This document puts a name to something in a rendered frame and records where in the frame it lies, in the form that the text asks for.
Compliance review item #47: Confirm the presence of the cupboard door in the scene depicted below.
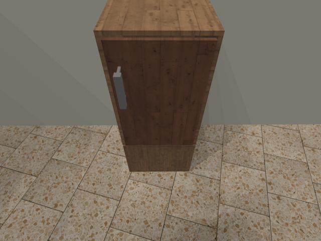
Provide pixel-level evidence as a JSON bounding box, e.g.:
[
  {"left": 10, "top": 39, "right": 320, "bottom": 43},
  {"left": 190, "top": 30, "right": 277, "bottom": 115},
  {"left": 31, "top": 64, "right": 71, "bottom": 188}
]
[{"left": 101, "top": 38, "right": 217, "bottom": 146}]

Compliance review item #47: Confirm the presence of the handle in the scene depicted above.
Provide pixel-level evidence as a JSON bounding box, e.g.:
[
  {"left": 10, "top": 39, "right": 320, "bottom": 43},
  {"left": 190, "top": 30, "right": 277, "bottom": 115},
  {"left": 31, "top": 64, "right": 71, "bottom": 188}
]
[{"left": 113, "top": 66, "right": 127, "bottom": 109}]

